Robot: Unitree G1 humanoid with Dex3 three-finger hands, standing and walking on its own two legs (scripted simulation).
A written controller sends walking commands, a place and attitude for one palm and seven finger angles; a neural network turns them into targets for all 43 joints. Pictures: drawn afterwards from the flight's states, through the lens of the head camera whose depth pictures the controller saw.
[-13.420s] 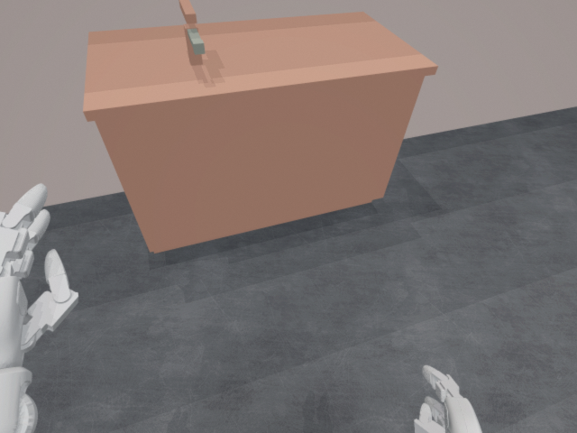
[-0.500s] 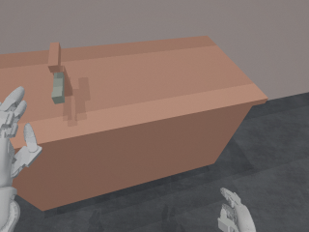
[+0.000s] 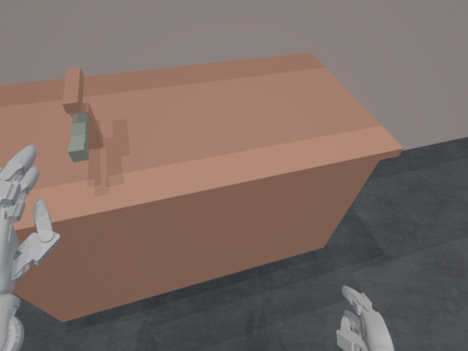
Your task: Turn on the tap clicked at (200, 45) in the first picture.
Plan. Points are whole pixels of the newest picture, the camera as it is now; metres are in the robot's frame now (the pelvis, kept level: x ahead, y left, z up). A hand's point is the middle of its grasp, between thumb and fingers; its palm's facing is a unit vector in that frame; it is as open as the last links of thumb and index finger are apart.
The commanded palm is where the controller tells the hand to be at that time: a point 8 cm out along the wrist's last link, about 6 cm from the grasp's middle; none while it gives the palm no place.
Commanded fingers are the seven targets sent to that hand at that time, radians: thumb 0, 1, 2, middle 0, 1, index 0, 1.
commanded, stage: look again from close up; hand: left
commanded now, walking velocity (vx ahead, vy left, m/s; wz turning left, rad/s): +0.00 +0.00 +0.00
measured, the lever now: (78, 151) +0.43 +0.35 +0.07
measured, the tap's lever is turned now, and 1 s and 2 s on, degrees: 0 0 0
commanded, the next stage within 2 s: turn the palm inward beside the body in 0.28 s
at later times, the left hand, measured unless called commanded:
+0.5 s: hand (24, 195) +0.24 +0.28 +0.19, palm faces +0.45 -0.83 -0.33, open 7.4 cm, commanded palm +0.16 +0.28 +0.17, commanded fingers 0.00 0.90 0.90 -0.20 -0.30 -0.20 -0.30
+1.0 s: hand (84, 261) +0.19 +0.21 +0.14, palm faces +0.48 -0.83 -0.29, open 7.4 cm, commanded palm +0.14 +0.25 +0.15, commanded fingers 0.00 0.90 0.90 -0.20 -0.30 -0.20 -0.30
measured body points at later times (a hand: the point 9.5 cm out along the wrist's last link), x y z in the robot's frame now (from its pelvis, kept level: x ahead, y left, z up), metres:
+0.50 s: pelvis -0.01 +0.00 +0.00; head +0.00 +0.01 +0.45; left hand +0.21 +0.33 +0.21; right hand +0.17 -0.21 -0.08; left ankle +0.00 +0.08 -0.75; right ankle +0.01 -0.12 -0.74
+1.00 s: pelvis -0.02 -0.06 -0.02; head -0.03 -0.09 +0.43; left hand +0.16 +0.25 +0.15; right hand +0.20 -0.26 -0.10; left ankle +0.00 +0.07 -0.74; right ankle +0.01 -0.12 -0.75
